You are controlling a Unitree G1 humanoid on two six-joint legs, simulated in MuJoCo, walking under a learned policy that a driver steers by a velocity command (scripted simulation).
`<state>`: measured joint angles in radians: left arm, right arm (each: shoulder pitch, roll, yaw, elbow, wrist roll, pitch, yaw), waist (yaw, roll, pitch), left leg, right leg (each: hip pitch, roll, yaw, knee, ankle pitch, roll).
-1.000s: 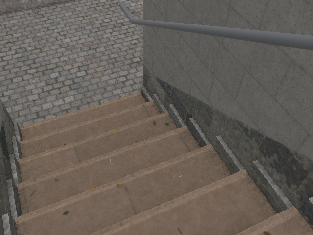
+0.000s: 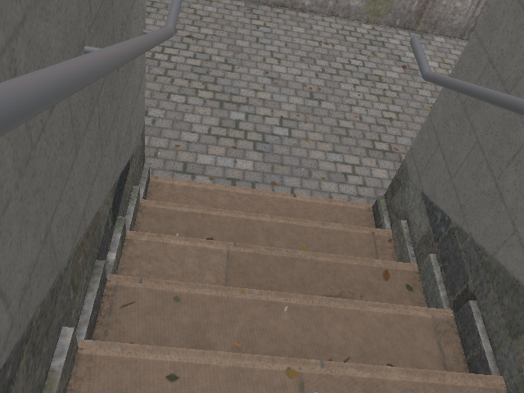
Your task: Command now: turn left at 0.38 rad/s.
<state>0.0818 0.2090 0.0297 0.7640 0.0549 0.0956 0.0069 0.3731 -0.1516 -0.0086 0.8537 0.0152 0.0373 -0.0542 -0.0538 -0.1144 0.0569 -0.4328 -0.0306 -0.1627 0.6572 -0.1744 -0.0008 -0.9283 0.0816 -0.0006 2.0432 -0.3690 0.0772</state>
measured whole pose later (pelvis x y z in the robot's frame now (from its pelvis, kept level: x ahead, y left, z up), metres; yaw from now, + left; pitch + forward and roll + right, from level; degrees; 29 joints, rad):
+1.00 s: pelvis +0.01 -0.20 +0.14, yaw +2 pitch -1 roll +1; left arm 0.55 0.22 0.02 1.00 0.02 -0.09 0.02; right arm 0.15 -0.28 -0.07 0.98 -0.04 0.02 0.00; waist 0.05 0.05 -0.03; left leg -0.66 -0.08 -0.24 0.86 0.24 0.03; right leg -0.11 0.21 -0.02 0.72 -0.58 -0.22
